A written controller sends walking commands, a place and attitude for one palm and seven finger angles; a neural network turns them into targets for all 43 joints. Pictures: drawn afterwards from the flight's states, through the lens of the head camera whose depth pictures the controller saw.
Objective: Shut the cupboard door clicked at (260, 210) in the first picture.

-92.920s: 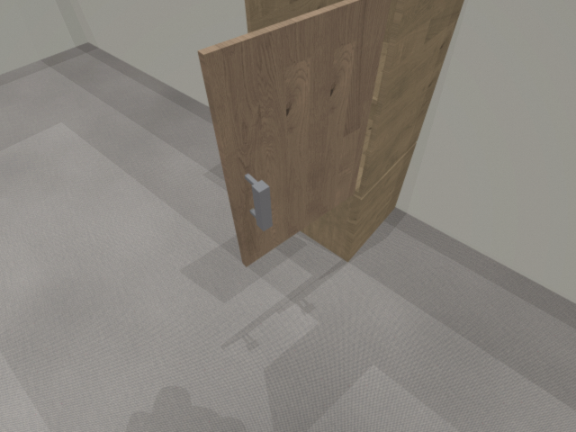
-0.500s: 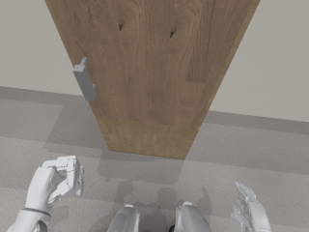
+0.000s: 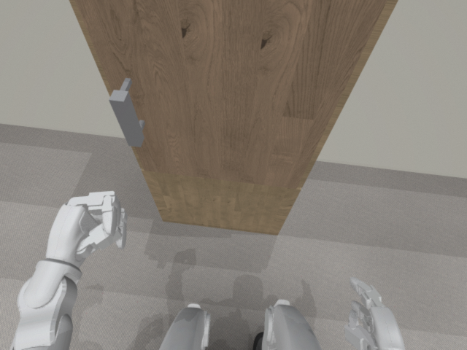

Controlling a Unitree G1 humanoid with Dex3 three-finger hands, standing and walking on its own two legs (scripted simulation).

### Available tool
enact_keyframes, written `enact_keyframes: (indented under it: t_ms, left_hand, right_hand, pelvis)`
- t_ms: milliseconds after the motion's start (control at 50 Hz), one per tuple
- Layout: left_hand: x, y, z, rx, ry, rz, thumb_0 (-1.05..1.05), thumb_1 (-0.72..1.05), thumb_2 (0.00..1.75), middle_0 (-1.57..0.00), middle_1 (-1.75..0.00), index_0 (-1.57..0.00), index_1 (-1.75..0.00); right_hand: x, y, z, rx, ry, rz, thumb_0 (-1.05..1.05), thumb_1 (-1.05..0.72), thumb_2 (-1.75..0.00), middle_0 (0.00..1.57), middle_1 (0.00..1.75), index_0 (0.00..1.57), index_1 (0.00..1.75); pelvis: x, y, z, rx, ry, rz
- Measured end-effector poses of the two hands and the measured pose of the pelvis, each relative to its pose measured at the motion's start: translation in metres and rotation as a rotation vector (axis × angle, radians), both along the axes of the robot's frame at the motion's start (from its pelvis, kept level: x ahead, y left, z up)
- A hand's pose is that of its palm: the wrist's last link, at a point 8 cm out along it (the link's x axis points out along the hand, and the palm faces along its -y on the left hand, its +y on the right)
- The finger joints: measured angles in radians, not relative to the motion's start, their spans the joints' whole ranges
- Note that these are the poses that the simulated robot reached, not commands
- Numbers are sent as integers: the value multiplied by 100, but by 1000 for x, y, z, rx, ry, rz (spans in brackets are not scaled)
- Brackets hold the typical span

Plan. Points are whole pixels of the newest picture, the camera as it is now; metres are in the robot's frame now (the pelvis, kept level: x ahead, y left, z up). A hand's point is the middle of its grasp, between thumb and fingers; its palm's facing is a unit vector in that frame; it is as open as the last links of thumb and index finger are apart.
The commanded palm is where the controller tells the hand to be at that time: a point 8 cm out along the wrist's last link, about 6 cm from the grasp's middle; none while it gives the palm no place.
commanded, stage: bring the fist close to the handle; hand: left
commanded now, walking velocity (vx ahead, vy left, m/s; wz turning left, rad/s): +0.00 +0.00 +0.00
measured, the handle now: (131, 113) +0.53 +0.24 +0.04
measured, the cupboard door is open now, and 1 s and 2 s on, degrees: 0 0 0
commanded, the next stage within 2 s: push the door shut along its arc in 1.04 s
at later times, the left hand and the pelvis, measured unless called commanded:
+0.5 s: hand (128, 172) +0.39 +0.21 +0.04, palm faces -0.07 -1.00 -0.02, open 3.1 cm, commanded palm +0.38 +0.26 +0.04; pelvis +0.00 +0.01 +0.00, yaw -1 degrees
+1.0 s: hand (133, 156) +0.43 +0.21 +0.04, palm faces -0.06 -1.00 -0.03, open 3.1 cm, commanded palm +0.41 +0.26 +0.04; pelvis +0.00 +0.00 +0.00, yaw -1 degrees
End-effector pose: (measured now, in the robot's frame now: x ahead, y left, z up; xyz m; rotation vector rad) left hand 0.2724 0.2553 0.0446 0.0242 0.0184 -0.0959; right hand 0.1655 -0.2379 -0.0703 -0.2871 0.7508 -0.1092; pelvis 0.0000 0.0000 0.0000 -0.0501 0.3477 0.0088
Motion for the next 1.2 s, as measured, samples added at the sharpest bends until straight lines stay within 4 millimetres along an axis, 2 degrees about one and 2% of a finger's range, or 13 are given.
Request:
enact_keyframes:
  t_ms: [140, 360, 540, 720, 840, 940, 1200]
  left_hand:
    - [25, 7, 1, -7, -4, 9, 2, 90, 90, -130, -150, -130, -150]
    - [73, 6, -2, -3, -15, 4, 2, 90, 90, -130, -150, -130, -150]
    - [112, 11, -1, 3, -8, 25, 2, 90, 90, -130, -150, -130, -150]
    - [146, 10, -2, 2, -3, 26, 2, 90, 90, -130, -150, -130, -150]
    - [149, 6, -6, 1, 9, 14, 2, 90, 90, -129, -150, -129, -150]
    - [144, 8, -7, 3, 7, 30, 2, 90, 90, -130, -150, -129, -150]
    - [143, 13, -5, -1, 3, 20, 2, 90, 90, -130, -150, -130, -150]
  right_hand:
    - [-19, -4, 0, -14, 58, -30, 2, -90, -89, 20, 30, 20, 30]
    - [-39, -5, -9, -29, 153, -61, 2, -90, -89, 20, 30, 20, 30]
    - [-58, -8, -17, -23, 234, -89, 1, -90, -89, 20, 30, 20, 30]
    - [-87, -19, -27, -36, 340, -129, 1, -90, -89, 20, 30, 20, 30]
    - [-104, -24, -27, -28, 395, -165, 1, -90, -89, 20, 30, 20, 30]
    - [-108, -26, -26, -25, 411, -172, 1, -90, -89, 20, 30, 20, 30]
    - [-85, -26, -25, -39, 360, -135, 1, -90, -89, 20, 30, 20, 30]
  pelvis:
    - [1, 6, 5, 1, 8, -6]
    - [0, 11, 5, 2, 25, -10]
    - [-1, 10, 4, 4, 43, -15]
    - [-3, 7, 0, 5, 70, -18]
    - [-1, 4, 1, 12, 79, -30]
    - [-1, 3, 3, 14, 79, -33]
    - [-3, 1, 2, 9, 73, -21]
